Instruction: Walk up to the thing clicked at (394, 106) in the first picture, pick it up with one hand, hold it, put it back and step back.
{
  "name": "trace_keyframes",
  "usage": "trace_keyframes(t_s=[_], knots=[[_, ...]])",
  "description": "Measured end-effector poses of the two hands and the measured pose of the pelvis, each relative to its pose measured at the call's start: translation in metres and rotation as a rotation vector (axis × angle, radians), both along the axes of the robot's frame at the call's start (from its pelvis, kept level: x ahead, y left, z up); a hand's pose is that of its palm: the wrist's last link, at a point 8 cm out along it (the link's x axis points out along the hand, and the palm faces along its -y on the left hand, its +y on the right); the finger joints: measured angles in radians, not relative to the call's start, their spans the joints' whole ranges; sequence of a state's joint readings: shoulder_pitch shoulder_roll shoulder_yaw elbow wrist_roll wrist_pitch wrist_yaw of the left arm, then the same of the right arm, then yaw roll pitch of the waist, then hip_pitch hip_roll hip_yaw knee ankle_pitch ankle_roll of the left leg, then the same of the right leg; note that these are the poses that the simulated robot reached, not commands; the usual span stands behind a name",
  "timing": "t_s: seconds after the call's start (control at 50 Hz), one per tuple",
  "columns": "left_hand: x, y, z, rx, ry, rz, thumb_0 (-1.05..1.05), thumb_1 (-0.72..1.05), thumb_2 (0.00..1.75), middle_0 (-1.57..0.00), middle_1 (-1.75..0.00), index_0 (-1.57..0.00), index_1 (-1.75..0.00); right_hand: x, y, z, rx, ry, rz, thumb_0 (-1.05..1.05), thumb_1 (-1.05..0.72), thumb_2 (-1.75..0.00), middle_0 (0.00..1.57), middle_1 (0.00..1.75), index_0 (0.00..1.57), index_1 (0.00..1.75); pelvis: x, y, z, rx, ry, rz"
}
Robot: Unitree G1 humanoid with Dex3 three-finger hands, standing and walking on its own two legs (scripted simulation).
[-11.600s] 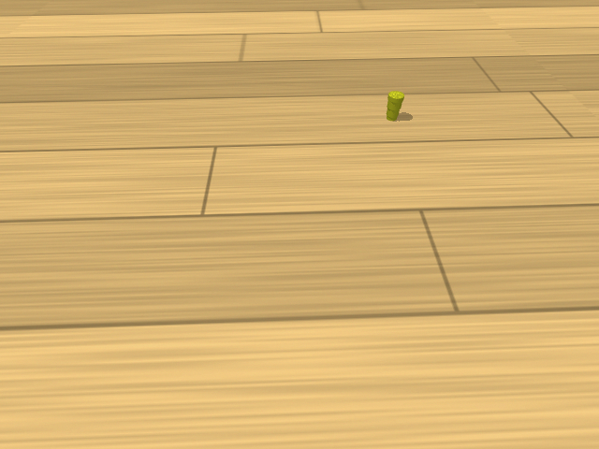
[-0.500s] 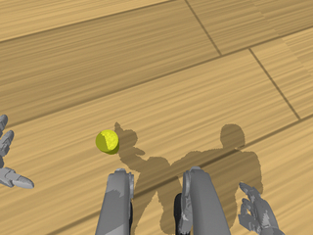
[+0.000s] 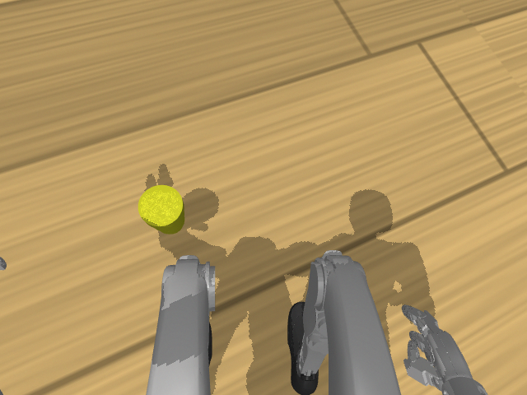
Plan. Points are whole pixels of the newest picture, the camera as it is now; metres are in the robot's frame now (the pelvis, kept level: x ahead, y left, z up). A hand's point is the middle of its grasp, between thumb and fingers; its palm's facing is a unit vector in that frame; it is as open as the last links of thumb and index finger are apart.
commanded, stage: go down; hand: left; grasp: from the side
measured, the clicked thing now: (166, 214) +0.45 +0.21 -0.36
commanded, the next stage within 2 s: approach in 0.88 s
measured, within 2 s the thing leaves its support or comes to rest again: neither
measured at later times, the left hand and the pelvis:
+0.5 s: hand out of the picture +0.38 +0.39 -0.04, palm faces +0.13 -0.98 -0.11, open 17.5 cm; pelvis -0.01 +0.00 -0.05, yaw -1 degrees
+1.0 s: hand out of the picture +0.39 +0.40 -0.05, palm faces +0.14 -0.99 -0.09, open 17.4 cm; pelvis +0.00 +0.01 -0.06, yaw -1 degrees
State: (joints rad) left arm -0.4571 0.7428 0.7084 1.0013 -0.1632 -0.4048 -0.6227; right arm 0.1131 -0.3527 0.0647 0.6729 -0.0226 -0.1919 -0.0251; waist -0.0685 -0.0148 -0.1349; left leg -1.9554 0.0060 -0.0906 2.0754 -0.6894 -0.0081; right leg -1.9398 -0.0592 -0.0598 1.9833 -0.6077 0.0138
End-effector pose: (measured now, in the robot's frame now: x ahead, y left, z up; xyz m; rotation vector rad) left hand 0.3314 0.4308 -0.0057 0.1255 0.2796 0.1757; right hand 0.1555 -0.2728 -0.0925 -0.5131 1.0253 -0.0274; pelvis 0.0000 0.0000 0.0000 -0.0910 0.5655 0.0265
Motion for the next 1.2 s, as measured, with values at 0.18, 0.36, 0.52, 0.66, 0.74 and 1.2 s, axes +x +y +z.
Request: trace_keyframes(t_s=[0.18,0.36,0.52,0.66,0.74,1.2], knots=[[0.013,0.005,-0.015,-0.008,-0.058,-0.025,-0.01,-0.53,0.06,-0.06,-0.07,-0.05,-0.07,-0.014,-0.002,-0.022,-0.022,0.033,0.010,0.00,-0.91,-0.90,0.21,0.30,0.20,0.30,-0.006,0.001,-0.026,-0.011,-0.015,-0.001],[0.021,0.010,-0.021,-0.014,-0.071,-0.032,-0.01,-0.54,0.06,-0.05,-0.07,-0.05,-0.07,-0.029,-0.002,-0.037,-0.022,0.065,-0.007,0.00,-0.91,-0.91,0.21,0.30,0.20,0.30,-0.008,0.003,-0.040,-0.017,-0.018,-0.003],[0.026,0.011,-0.030,-0.025,-0.089,-0.033,-0.01,-0.54,0.07,-0.05,-0.07,-0.04,-0.07,-0.037,-0.004,-0.050,-0.022,0.106,-0.007,0.00,-0.92,-0.91,0.21,0.30,0.20,0.30,-0.007,0.002,-0.051,-0.016,-0.015,-0.003],[0.030,0.014,-0.037,-0.034,-0.102,-0.029,-0.01,-0.54,0.08,-0.05,-0.07,-0.04,-0.07,-0.035,-0.005,-0.056,-0.030,0.121,-0.001,0.00,-0.92,-0.91,0.21,0.30,0.20,0.30,-0.005,0.002,-0.057,-0.018,-0.012,-0.004],[0.031,0.016,-0.038,-0.031,-0.110,-0.030,-0.01,-0.53,0.08,-0.05,-0.07,-0.04,-0.07,-0.031,-0.006,-0.058,-0.037,0.121,0.006,0.00,-0.92,-0.91,0.21,0.30,0.20,0.30,-0.004,0.003,-0.059,-0.020,-0.009,-0.003],[0.031,0.025,-0.064,-0.077,-0.189,-0.012,-0.01,-0.56,0.06,-0.07,-0.08,-0.05,-0.10,-0.028,-0.001,-0.062,-0.060,0.110,0.052,0.00,-0.91,-0.91,0.21,0.30,0.20,0.30,-0.008,0.007,-0.075,-0.040,-0.034,-0.007]])
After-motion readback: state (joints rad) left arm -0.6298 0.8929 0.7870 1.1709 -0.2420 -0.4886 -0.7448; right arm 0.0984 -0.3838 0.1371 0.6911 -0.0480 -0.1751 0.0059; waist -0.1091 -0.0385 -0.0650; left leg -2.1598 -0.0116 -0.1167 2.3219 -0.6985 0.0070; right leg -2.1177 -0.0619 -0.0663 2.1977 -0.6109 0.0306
